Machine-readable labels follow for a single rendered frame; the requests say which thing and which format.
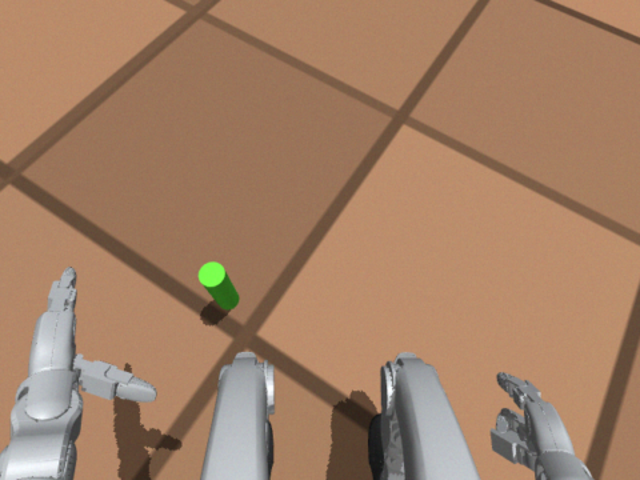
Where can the left robot arm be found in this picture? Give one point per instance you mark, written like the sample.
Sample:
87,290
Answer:
45,423

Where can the right robot foot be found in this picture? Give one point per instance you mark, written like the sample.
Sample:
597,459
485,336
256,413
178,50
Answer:
375,449

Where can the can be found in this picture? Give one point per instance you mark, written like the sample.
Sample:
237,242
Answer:
214,278

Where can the right robot arm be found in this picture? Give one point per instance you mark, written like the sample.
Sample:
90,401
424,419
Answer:
558,465

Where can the left robot hand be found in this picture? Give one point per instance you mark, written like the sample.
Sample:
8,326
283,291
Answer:
53,347

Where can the right robot hand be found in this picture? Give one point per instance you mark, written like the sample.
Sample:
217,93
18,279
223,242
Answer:
522,439

